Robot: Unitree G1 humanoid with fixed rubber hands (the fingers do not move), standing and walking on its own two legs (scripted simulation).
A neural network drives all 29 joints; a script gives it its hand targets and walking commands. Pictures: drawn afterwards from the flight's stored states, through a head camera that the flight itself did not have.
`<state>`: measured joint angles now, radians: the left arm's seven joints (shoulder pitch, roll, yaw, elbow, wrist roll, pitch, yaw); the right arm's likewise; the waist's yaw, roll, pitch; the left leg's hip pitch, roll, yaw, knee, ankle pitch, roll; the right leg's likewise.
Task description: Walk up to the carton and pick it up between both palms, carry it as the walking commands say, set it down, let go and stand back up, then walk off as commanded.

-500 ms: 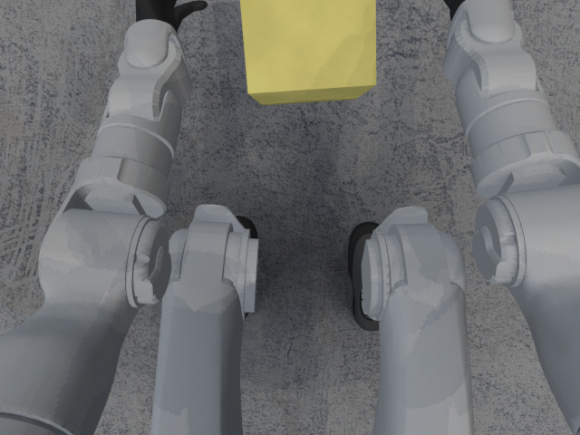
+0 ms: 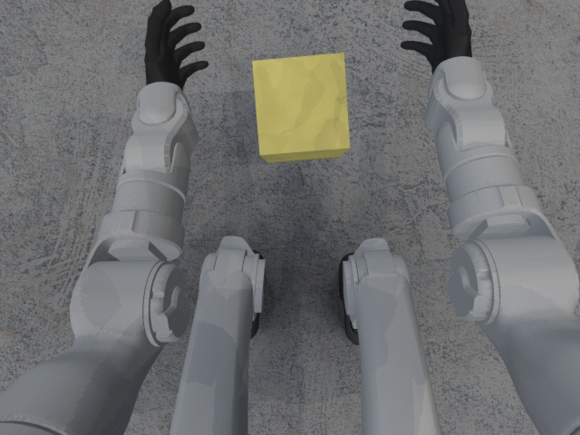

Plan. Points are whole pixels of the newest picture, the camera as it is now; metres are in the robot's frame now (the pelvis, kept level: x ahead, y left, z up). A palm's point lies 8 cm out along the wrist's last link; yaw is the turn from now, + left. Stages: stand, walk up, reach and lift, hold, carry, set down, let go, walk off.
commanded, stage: set down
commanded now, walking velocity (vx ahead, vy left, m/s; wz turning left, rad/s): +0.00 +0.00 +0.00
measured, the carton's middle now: (301, 115) +0.52 +0.00 -0.41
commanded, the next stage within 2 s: let go in 0.64 s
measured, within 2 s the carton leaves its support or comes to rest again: neither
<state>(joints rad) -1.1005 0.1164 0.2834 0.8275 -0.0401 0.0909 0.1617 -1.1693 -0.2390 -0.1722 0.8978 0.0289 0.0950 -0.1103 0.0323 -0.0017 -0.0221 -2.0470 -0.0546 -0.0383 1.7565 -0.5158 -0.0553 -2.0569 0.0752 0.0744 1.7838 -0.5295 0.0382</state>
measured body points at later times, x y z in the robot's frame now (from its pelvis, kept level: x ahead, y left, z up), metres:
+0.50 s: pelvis +0.02 +0.00 +0.14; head +0.31 -0.01 +0.48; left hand +0.51 +0.16 +0.04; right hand +0.53 -0.17 +0.04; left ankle +0.10 +0.13 -0.46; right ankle +0.09 -0.12 -0.46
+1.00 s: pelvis +0.06 +0.00 +0.22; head +0.32 -0.01 +0.58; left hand +0.44 +0.19 +0.09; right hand +0.45 -0.19 +0.09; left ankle +0.10 +0.13 -0.46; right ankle +0.09 -0.12 -0.46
